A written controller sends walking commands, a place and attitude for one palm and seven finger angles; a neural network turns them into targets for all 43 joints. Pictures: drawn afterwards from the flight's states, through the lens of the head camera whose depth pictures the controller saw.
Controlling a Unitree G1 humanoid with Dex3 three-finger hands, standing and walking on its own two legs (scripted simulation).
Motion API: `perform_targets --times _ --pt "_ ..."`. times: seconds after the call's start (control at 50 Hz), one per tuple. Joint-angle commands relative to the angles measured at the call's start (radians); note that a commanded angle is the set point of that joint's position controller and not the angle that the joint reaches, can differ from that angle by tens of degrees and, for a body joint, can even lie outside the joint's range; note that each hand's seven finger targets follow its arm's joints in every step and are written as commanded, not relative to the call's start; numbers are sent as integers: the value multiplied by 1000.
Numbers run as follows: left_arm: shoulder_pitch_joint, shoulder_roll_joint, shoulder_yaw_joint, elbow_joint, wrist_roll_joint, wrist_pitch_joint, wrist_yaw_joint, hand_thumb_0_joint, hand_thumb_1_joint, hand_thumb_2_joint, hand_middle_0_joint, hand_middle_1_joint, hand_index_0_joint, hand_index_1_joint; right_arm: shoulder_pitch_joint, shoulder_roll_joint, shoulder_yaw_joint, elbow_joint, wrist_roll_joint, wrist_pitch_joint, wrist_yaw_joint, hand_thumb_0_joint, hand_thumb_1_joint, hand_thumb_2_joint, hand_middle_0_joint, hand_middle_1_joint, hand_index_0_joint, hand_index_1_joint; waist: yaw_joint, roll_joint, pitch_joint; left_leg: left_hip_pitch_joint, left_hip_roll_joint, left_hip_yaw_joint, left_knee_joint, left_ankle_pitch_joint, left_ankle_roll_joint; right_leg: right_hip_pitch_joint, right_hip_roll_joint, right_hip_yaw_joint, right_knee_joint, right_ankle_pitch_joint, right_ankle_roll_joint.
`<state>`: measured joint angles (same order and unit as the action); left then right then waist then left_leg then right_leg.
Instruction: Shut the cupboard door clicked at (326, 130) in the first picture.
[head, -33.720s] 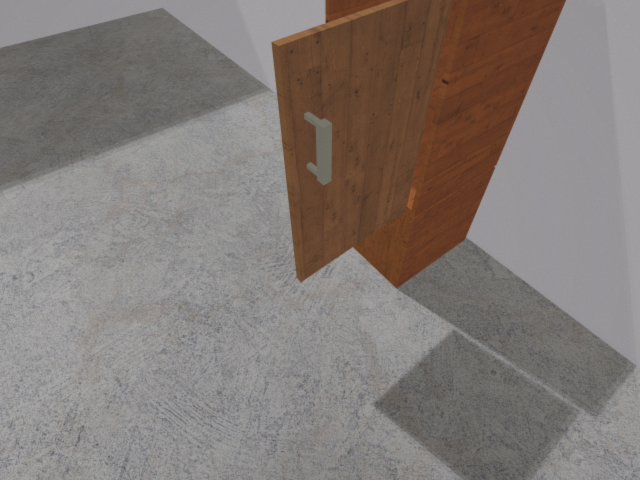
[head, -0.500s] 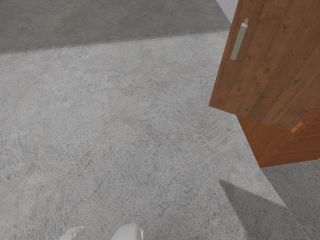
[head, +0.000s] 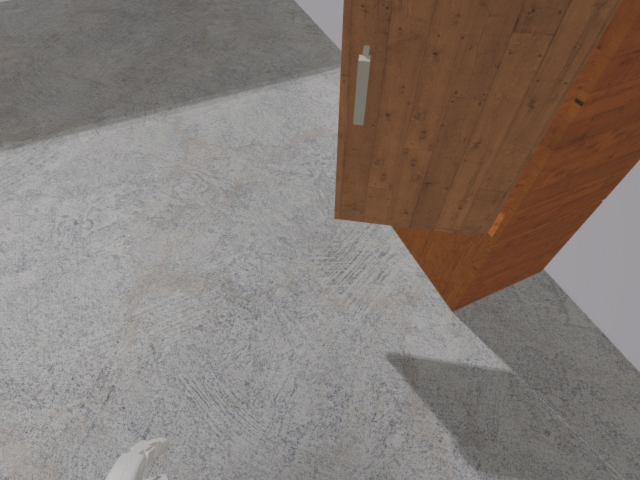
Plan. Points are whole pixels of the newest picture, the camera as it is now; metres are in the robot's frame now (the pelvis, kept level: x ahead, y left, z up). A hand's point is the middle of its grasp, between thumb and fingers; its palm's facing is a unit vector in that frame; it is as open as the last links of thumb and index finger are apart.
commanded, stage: turn to face it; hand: left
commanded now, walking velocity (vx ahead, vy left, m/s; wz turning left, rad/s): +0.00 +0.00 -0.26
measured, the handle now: (362, 86) +0.73 -0.05 +0.08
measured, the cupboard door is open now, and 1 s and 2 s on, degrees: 57 57 57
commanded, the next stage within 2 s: take the last steps up to it in 0.04 s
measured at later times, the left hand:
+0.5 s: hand (192, 467) +0.16 +0.19 -0.16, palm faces -0.14 -0.98 -0.13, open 7.4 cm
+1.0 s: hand (294, 351) +0.33 +0.06 -0.16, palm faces -0.18 -0.97 -0.18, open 7.2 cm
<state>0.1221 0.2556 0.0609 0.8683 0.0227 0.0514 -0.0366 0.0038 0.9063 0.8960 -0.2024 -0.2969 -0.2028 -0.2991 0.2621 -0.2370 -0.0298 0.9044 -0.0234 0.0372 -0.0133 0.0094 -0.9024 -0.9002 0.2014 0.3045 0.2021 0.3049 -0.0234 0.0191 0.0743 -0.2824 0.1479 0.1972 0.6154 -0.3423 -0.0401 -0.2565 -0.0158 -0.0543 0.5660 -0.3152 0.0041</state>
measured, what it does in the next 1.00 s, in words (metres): walks ahead: left foot, then right foot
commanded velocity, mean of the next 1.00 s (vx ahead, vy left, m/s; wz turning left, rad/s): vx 0.18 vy -0.09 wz -0.12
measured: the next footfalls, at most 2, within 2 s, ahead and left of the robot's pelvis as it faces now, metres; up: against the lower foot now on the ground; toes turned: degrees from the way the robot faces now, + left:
left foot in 0.32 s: +0.10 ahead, +0.11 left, +0.00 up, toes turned +1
right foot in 0.80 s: +0.25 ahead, -0.25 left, +0.00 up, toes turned -12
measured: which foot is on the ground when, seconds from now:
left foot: down 0.00-0.00, up 0.02-0.30, down 0.32-0.78, up 0.80-1.00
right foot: down 0.00-0.32, up 0.34-0.78, down 0.80-1.00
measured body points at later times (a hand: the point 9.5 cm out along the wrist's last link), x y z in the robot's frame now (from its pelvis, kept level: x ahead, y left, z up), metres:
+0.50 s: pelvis +0.07 +0.01 +0.02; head +0.10 +0.04 +0.47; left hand +0.16 +0.24 -0.15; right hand +0.04 -0.24 -0.11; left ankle +0.06 +0.11 -0.73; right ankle +0.03 -0.13 -0.64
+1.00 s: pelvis +0.22 -0.10 +0.01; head +0.26 -0.10 +0.46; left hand +0.34 +0.11 -0.15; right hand +0.18 -0.34 -0.14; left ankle +0.23 +0.01 -0.69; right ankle +0.19 -0.21 -0.73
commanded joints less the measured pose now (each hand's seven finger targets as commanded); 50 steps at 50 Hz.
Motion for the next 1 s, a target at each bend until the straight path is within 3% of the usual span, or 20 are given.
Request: perform_targets --times 0.0,0.04,0.08,0.12,0.2,0.26,0.28,0.3,0.32,0.38,0.44,0.54,0.66,0.7,0.74,0.76,0.78,0.8,0.88,0.98 --pt "166 234 41 -4 -2 -33 42 0 900 900 -200 -300 -200 -300 -111 -87 -33 -115 10 3 -8 0 -900 -900 200 300 200 300 92 -192 -97 -295 -72 -172 422 -278 -8 189 -354 386 -237 588 -213" --pt "96 174 35 -3 -1 -41 57 0 900 900 -200 -300 -200 -300 -66 -109 -36 -73 10 -1 -16 0 -900 -900 200 300 200 300 46 -311 -114 -362 -61 -212 532 -201 -17 238 -296 357 -208 661 -221" --pt "43 141 24 -16 -3 -42 59 0 900 900 -200 -300 -200 -300 -36 -95 -30 -40 10 -5 -8 0 -900 -900 200 300 200 300 11 -190 -133 -298 -58 -188 494 -110 -29 222 -229 221 -172 700 -190" --pt "58 134 22 -7 -2 -47 59 0 900 900 -200 -300 -200 -300 -43 -77 -25 -29 9 -1 -5 0 -900 -900 200 300 200 300 17 -173 -124 -251 -75 -168 416 -87 -31 190 -215 205 -178 712 -182" --pt "73 153 31 17 4 -47 48 0 900 900 -200 -300 -200 -300 -41 -57 -21 -35 5 -18 -1 0 -900 -900 200 300 200 300 22 -185 -105 -173 -93 -119 182 -89 -24 168 -203 248 -219 396 -200" --pt "28 134 32 28 -2 -44 34 0 900 900 -200 -300 -200 -300 77 -70 -22 2 -1 -45 -5 0 -900 -900 200 300 200 300 -43 -151 -82 92 -108 -91 -115 67 -8 -9 -138 232 -164 45 -146" --pt "35 86 24 18 -7 -39 28 0 900 900 -200 -300 -200 -300 155 -128 -33 27 -8 -58 -9 0 -900 -900 200 300 200 300 -70 9 -88 251 -30 -210 -239 11 21 -165 -64 189 -26 -103 -102" --pt "57 14 10 -6 -13 -34 16 0 900 900 -200 -300 -200 -300 235 -246 -59 43 -30 -64 -16 0 -900 -900 200 300 200 300 -92 321 -81 349 253 -584 -362 -157 123 -382 78 38 265 -278 -33" --pt "-5 50 12 -44 2 -38 9 0 900 900 -200 -300 -200 -300 264 -277 -62 37 -25 -62 -24 0 -900 -900 200 300 200 300 -111 265 -57 272 375 -735 -445 -259 201 -432 40 86 444 -306 -34" --pt "-20 63 27 -10 16 -40 -13 0 900 900 -200 -300 -200 -300 137 -177 -35 4 -18 -74 -28 0 -900 -900 200 300 200 300 -34 126 44 107 280 -537 -471 -154 163 -435 -44 115 631 -75 -13" --pt "29 26 21 21 10 -30 -22 0 900 900 -200 -300 -200 -300 136 -139 -28 19 -12 -92 -29 0 -900 -900 200 300 200 300 -9 101 -12 181 201 -283 -426 142 143 -406 -47 84 570 38 12" --pt "-38 -2 4 19 7 -23 -24 0 900 900 -200 -300 -200 -300 203 -126 -36 69 -10 -90 -23 0 -900 -900 200 300 200 300 -30 128 18 207 187 -150 -418 281 149 -404 -64 33 393 124 27" --pt "-105 12 -2 18 4 -40 -21 0 900 900 -200 -300 -200 -300 215 -135 -50 106 -16 -81 -15 0 -900 -900 200 300 200 300 -47 164 25 198 194 -110 -351 380 140 -238 -38 -32 100 111 -6" --pt "-22 20 4 50 3 -50 -17 0 900 900 -200 -300 -200 -300 181 -155 -55 109 -12 -76 -16 0 -900 -900 200 300 200 300 -1 165 -16 186 186 -83 -266 470 119 -89 -7 -64 6 123 -26" --pt "227 97 26 136 6 -72 -3 0 900 900 -200 -300 -200 -300 158 -125 -48 112 4 -76 -5 0 -900 -900 200 300 200 300 112 28 -137 12 87 -8 38 438 60 311 -21 -18 -104 171 -63" --pt "361 194 46 177 10 -85 18 0 900 900 -200 -300 -200 -300 160 -39 -29 89 17 -77 5 0 -900 -900 200 300 200 300 156 -250 -212 -224 -52 28 314 -24 27 500 -261 274 -181 213 -147" --pt "370 216 45 185 -6 -84 27 0 900 900 -200 -300 -200 -300 120 -25 -26 56 22 -66 -4 0 -900 -900 200 300 200 300 142 -248 -198 -293 -101 -81 536 -340 35 416 -383 427 -279 282 -216" --pt "286 190 40 171 -5 -86 36 0 900 900 -200 -300 -200 -300 106 -23 -29 64 20 -60 -7 0 -900 -900 200 300 200 300 109 -274 -175 -329 -67 -160 624 -262 43 330 -359 420 -310 252 -222" --pt "59 44 0 117 -1 -90 55 0 900 900 -200 -300 -200 -300 125 6 -22 94 -1 -44 1 0 -900 -900 200 300 200 300 -16 -138 -104 -192 -9 -163 463 -104 24 78 -251 116 -290 343 -195" --pt "64 26 -7 137 -6 -93 57 0 900 900 -200 -300 -200 -300 134 55 2 99 0 -48 1 0 -900 -900 200 300 200 300 -31 -101 -88 -18 -72 -112 13 73 8 45 -200 67 -215 459 -168"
